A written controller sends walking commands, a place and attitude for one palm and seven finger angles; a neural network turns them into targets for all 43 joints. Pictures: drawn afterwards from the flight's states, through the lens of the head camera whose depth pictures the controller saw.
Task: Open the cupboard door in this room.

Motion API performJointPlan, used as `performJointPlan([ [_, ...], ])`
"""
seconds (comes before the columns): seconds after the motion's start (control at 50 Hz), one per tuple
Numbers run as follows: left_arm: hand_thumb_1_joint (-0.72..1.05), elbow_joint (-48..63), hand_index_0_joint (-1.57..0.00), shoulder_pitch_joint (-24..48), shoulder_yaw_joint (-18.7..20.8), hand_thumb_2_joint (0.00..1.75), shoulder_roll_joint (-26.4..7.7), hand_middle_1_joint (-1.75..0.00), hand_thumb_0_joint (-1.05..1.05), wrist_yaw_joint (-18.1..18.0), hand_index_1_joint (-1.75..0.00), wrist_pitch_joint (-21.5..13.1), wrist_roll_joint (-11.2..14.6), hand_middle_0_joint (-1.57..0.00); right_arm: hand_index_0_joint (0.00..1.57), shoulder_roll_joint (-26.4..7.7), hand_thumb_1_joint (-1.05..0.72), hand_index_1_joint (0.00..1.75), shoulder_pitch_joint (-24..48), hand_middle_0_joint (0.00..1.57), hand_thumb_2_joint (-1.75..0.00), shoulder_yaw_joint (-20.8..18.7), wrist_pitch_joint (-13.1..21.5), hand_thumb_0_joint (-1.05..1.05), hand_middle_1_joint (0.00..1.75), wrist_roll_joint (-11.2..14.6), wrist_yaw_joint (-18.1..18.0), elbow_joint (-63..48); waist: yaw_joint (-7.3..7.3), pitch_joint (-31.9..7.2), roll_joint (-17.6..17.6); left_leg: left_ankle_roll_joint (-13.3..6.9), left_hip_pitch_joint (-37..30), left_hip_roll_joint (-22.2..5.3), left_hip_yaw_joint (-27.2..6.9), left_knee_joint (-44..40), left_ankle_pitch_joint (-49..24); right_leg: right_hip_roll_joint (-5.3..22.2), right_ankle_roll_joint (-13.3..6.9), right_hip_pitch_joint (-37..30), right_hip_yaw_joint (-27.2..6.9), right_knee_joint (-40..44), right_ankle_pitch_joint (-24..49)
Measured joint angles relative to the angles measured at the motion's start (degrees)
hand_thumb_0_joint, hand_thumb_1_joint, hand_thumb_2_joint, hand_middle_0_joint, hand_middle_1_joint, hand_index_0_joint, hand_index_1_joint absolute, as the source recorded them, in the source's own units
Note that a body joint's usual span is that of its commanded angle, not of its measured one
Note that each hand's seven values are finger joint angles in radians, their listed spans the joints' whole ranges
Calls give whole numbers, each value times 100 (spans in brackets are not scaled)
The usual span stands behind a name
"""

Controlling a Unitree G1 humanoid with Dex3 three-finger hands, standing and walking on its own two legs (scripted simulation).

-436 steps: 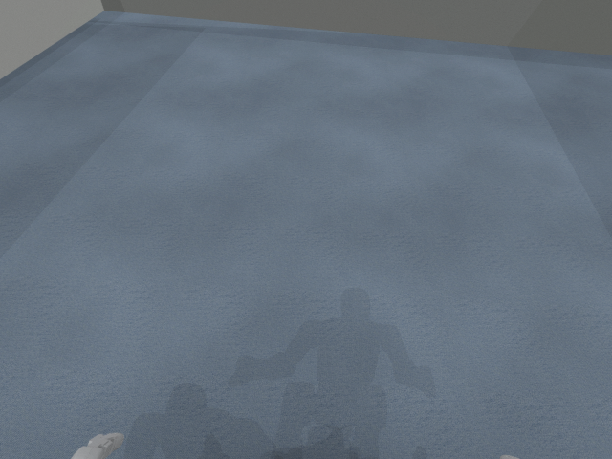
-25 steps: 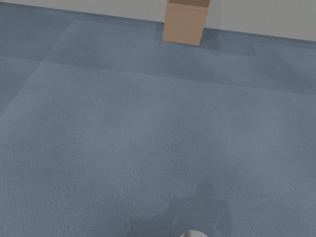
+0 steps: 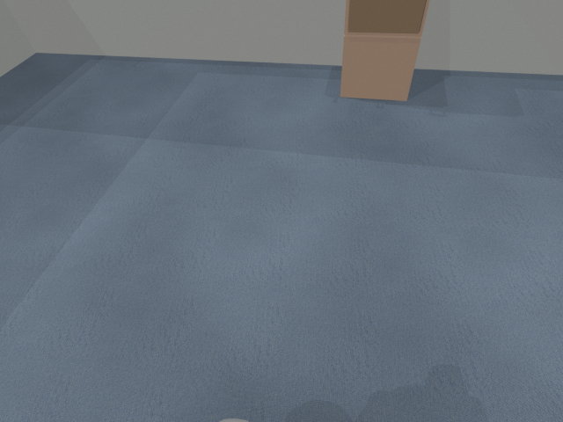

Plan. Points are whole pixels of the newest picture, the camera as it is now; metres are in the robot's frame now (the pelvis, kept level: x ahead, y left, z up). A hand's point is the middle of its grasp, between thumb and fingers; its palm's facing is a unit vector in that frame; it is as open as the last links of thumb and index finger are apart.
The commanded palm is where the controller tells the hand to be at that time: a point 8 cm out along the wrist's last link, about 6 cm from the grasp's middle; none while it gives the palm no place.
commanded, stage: turn or walk to find it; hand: left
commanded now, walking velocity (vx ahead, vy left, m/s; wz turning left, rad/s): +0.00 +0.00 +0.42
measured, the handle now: out of the picture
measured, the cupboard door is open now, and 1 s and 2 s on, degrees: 0 0 0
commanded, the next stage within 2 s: stand and wait in 0.40 s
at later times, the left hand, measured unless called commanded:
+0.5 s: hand out of the picture -0.05 +0.25 -0.18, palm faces +0.22 -0.95 -0.21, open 7.4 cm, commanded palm none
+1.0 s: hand out of the picture -0.02 +0.19 -0.17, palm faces +0.13 -0.97 -0.22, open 7.3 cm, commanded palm none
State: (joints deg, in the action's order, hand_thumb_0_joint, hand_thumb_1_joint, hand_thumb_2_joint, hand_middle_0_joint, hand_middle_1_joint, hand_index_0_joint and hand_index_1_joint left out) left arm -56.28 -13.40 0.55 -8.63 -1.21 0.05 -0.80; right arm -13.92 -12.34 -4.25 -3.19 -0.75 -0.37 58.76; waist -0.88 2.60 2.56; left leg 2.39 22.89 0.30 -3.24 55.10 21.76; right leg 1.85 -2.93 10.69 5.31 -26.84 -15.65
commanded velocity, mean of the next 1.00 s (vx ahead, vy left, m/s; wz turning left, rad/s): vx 0.00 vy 0.00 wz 0.11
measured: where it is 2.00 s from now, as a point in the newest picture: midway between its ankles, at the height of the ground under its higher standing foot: outside the picture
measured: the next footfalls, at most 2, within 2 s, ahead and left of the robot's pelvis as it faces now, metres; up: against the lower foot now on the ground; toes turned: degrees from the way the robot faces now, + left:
left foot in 0.32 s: -0.02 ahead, +0.14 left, +0.00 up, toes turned +9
right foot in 0.76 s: +0.01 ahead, -0.09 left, +0.00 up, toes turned +6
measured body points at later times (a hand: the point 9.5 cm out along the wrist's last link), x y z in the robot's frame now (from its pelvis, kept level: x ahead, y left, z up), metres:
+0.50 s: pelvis -0.04 +0.05 +0.00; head -0.02 +0.08 +0.45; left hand -0.06 +0.30 -0.17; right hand +0.08 -0.17 -0.14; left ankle -0.06 +0.13 -0.74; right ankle -0.04 -0.10 -0.68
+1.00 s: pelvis -0.03 +0.01 +0.00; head -0.02 +0.00 +0.45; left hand -0.03 +0.25 -0.16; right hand -0.01 -0.21 -0.17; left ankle -0.06 +0.13 -0.74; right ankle -0.03 -0.10 -0.74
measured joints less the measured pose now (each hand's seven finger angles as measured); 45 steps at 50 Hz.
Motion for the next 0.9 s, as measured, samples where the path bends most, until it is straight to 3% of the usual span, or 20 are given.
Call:
performJointPlan([
  [0.08,92,-149,-20,-160,0,90,-11,-30,0,12,-30,-23,-18,-20,19,7,-91,29,24,20,-90,37,-35,0,30,16,-26,132,69,51,-17,71,-247,-163,52,-309,76,-58,-36,-14,130,73,45],
  [0.22,91,-339,-20,-267,83,90,-107,-30,0,0,-30,3,-60,-20,19,131,-91,29,220,20,-90,131,-31,0,30,65,-38,215,246,190,-254,44,-678,-113,333,-1128,483,55,28,115,389,-62,44],
  [0.3,91,-431,-20,-282,148,90,-246,-30,0,-8,-30,79,-39,-20,19,207,-91,29,346,20,-90,179,70,0,30,73,-24,113,252,201,-397,-27,-1060,-92,528,-2179,-165,194,176,267,587,-368,-60],
  [0.32,91,-442,-20,-287,168,90,-286,-30,0,-5,-30,116,-16,-20,19,221,-91,29,354,20,-90,183,117,0,30,62,-17,82,239,174,-429,-171,-1145,-70,528,-2438,-301,248,231,353,634,-545,-138],
  [0.36,91,-459,-20,-243,203,90,-391,-30,0,-10,-30,234,6,-20,19,313,-91,29,383,20,-90,198,155,0,30,22,-7,30,274,167,-593,-407,-1105,67,543,-2393,-308,325,383,601,414,-1158,-748],
  [0.4,91,-461,-20,-201,225,90,-441,-30,0,-6,-30,331,-13,-20,19,367,-90,29,381,20,-90,228,172,0,30,-1,-26,-10,277,111,-598,-508,-1137,101,512,-2511,-381,270,464,894,145,-1959,-1082],
  [0.46,91,-424,-20,-90,250,90,-479,-30,0,23,-30,355,-36,-20,20,410,-90,29,363,20,-90,269,190,0,30,-9,-69,-43,246,42,-512,-557,-1197,124,398,-2810,-594,229,548,1212,-139,-2803,-958],
  [0.52,91,-366,-19,-2,243,90,-510,-30,0,32,-30,299,-43,-20,20,456,-90,30,351,20,-90,299,234,0,30,4,-89,-36,243,-3,-479,-584,-1259,166,356,-3066,-763,257,624,1326,-352,-3052,-752],
  [0.62,91,-358,-19,133,200,90,-489,-30,0,-1,-30,282,-26,-19,20,492,-91,30,268,20,-90,277,324,0,30,8,-136,0,166,-50,-456,-589,-1318,238,338,-3241,-871,291,700,1092,-497,-2534,-752],
  [0.7,91,-365,-19,224,119,90,-376,-30,0,-14,-30,246,-8,-19,20,468,-91,30,165,20,-90,254,322,0,30,-16,-135,108,93,-68,-392,-542,-1284,262,348,-3147,-818,248,677,638,-436,-1474,-775],
  [0.74,91,-376,-19,235,76,90,-312,-30,0,-16,-30,180,-2,-19,20,456,-91,30,91,20,-90,247,324,0,30,-7,-136,187,80,-83,-380,-492,-1237,290,381,-3015,-742,223,648,321,-388,-710,-349],
  [0.78,91,-453,-19,212,28,90,-211,-30,0,-35,-30,75,-9,-19,20,421,-91,30,33,20,-90,239,332,0,30,29,-139,311,100,-94,-305,-421,-1197,256,440,-2803,-604,171,510,54,-379,-171,-114],
  [0.84,91,-553,-19,97,-42,90,-13,-30,0,-28,-30,27,-3,-20,20,347,-91,30,-78,20,-90,223,290,0,30,47,-152,413,20,-143,-54,-326,-1281,91,440,-2816,-601,4,359,-18,-375,-126,-116],
  [0.9,93,-644,-20,20,-33,90,-32,-30,0,-29,-30,26,21,-20,19,386,-91,29,-197,20,-90,255,273,0,30,26,-156,509,-18,-178,-90,-270,-1383,43,492,-2961,-618,-47,295,-37,-428,-98,-101],
])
